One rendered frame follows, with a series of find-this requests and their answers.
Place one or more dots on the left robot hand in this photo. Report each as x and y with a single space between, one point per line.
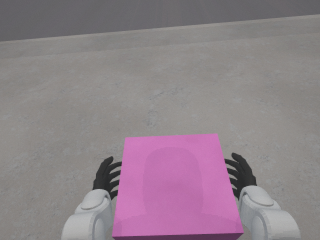
103 177

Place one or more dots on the right robot hand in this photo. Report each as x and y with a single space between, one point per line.
243 174

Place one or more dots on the robot right forearm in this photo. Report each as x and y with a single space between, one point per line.
264 218

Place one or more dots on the robot left forearm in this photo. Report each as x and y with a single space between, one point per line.
91 219

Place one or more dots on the carton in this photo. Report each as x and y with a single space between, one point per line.
175 187

